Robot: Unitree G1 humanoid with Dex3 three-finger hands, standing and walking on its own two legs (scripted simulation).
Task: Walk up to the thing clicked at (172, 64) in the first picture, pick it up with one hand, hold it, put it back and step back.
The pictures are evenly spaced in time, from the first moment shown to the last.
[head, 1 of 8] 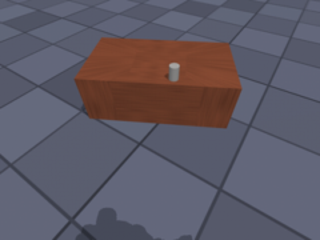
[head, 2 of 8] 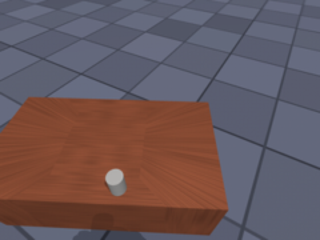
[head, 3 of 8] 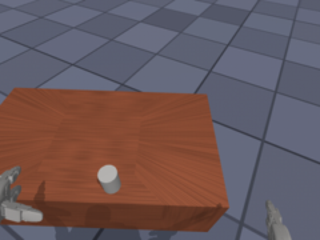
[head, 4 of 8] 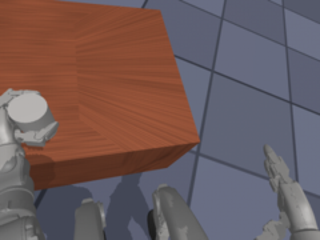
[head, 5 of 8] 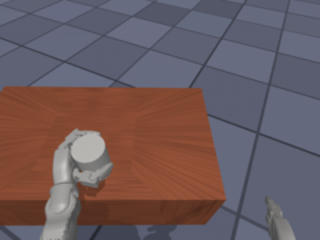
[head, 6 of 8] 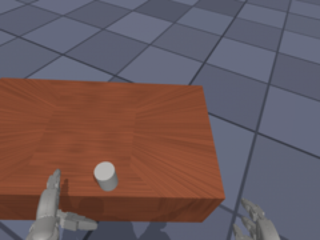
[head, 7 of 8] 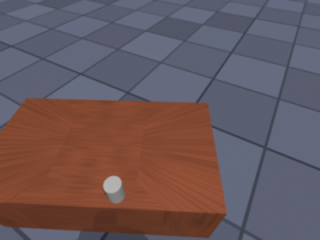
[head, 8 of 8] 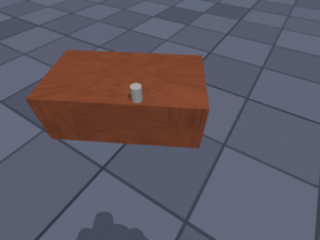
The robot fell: no
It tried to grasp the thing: yes
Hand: left
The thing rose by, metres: 0.31
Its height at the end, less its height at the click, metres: +0.00
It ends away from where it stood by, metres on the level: 0.02
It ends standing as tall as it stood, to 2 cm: yes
